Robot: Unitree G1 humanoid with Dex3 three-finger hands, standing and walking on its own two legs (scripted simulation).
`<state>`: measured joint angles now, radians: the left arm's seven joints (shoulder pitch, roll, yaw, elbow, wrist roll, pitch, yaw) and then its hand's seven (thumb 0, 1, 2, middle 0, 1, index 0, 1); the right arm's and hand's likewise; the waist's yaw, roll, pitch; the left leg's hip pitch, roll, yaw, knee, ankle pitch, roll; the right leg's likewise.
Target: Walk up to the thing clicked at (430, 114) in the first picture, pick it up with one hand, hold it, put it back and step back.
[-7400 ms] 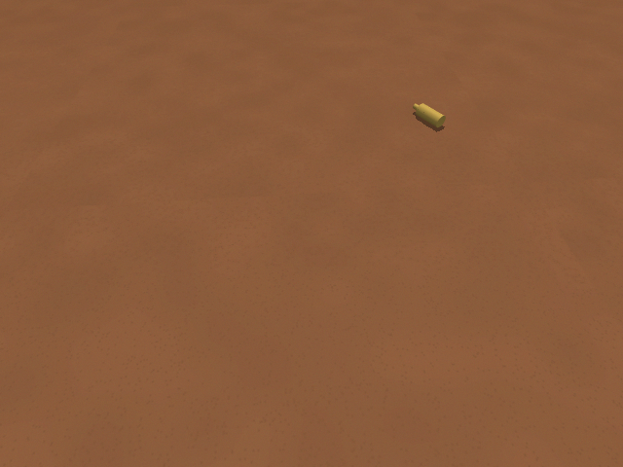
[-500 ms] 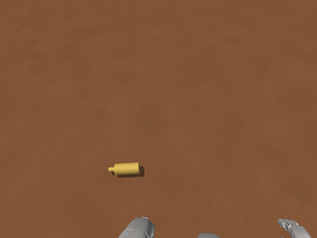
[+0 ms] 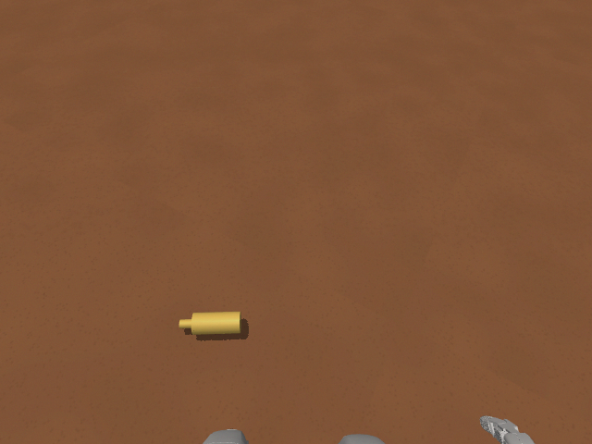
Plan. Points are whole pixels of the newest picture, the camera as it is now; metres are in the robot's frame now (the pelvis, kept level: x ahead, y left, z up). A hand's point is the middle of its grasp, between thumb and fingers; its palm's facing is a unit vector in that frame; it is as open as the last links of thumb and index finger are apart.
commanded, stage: walk up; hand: left
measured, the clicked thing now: (210, 323) +0.55 +0.27 -0.72
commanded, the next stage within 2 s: none
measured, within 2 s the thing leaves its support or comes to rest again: neither
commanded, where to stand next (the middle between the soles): +0.12 -0.02 m, yaw +0 degrees
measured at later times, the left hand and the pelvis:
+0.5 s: hand out of the picture +0.07 +0.26 -0.15, palm faces +0.00 -0.93 -0.36, open 7.4 cm; pelvis +0.02 -0.01 +0.00, yaw +0 degrees
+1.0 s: hand out of the picture +0.08 +0.30 -0.14, palm faces +0.00 -0.89 -0.45, open 7.4 cm; pelvis -0.01 +0.02 -0.01, yaw +2 degrees
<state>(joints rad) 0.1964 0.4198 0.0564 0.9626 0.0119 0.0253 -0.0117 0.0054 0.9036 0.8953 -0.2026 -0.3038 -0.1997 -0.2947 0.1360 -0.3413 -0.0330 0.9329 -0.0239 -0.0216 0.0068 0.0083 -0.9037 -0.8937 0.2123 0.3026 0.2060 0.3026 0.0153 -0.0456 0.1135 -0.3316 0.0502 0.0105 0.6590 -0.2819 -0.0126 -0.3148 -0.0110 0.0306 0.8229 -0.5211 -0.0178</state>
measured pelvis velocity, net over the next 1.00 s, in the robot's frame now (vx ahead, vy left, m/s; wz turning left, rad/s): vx -0.01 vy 0.02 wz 0.04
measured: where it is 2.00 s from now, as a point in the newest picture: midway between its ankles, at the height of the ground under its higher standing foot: outside the picture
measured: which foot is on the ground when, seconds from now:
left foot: down 0.00-0.14, up 0.16-0.42, down 0.44-0.76, up 0.78-0.98, down 1.00-1.00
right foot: up 0.00-0.08, down 0.10-0.48, up 0.50-0.70, down 0.72-1.00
